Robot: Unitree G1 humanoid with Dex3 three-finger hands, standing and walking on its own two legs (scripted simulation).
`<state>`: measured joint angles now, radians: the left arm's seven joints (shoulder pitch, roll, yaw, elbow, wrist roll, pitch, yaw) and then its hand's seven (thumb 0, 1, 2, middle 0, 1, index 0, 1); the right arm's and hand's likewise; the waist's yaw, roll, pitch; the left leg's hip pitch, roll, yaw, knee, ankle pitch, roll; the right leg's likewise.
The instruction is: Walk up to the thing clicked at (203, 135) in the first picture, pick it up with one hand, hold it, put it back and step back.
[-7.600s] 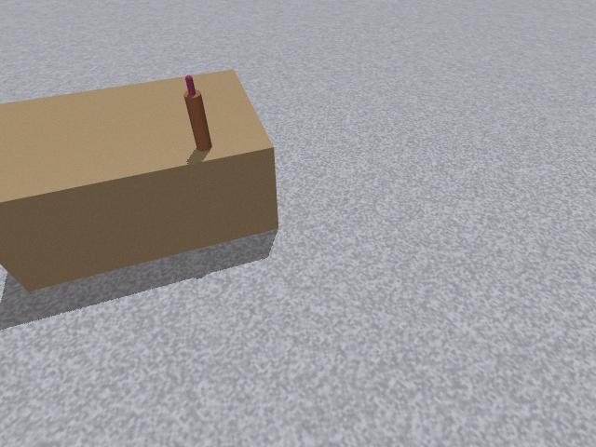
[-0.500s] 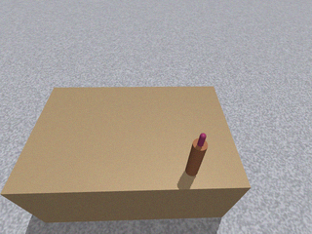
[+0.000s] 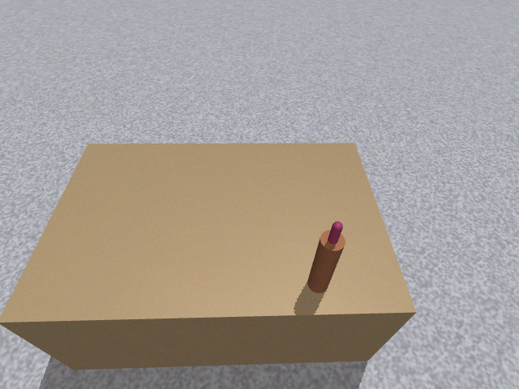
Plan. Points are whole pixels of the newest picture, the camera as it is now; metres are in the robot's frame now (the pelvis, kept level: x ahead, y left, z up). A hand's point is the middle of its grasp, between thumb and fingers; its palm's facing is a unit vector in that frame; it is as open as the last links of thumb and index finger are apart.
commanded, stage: go down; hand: right
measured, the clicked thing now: (326, 257) +0.46 -0.16 -0.19
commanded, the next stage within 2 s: none
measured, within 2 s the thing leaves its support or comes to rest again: neither
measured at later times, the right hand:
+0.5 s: hand out of the picture +0.13 -0.26 -0.15, palm faces +0.02 +0.94 -0.33, open 15.8 cm
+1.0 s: hand out of the picture +0.14 -0.26 -0.14, palm faces +0.06 +0.95 -0.31, open 17.6 cm
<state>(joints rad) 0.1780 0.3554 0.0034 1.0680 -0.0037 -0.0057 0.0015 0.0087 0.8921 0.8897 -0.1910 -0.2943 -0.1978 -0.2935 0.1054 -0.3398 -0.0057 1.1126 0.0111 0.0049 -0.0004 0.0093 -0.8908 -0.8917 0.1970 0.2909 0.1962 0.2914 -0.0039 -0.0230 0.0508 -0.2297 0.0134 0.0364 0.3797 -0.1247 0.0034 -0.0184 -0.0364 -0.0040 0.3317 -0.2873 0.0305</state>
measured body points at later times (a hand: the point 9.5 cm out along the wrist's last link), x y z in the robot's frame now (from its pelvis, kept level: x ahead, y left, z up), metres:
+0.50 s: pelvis -0.01 -0.02 -0.02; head +0.05 -0.01 +0.42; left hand +0.13 +0.27 -0.13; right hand +0.12 -0.31 -0.13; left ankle +0.05 +0.12 -0.74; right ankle -0.07 -0.14 -0.74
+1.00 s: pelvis +0.00 -0.02 -0.05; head +0.04 -0.02 +0.40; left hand +0.16 +0.25 -0.12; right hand +0.13 -0.31 -0.11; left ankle +0.05 +0.12 -0.74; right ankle -0.07 -0.14 -0.74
